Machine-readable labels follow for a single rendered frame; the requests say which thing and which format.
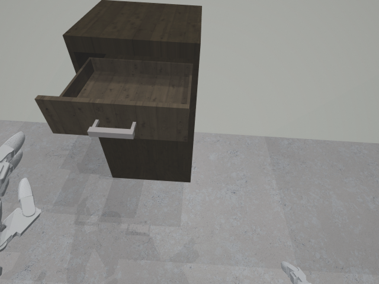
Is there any handle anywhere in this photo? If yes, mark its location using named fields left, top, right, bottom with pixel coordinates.
left=87, top=120, right=136, bottom=139

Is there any robot right hand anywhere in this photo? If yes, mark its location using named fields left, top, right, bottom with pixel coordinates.
left=281, top=262, right=311, bottom=284

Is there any drawer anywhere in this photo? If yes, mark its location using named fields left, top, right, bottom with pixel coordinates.
left=35, top=57, right=193, bottom=141

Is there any cabinet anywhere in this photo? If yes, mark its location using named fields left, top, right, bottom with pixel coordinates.
left=63, top=0, right=202, bottom=182

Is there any robot left hand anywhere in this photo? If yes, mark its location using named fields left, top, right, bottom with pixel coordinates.
left=0, top=131, right=41, bottom=252

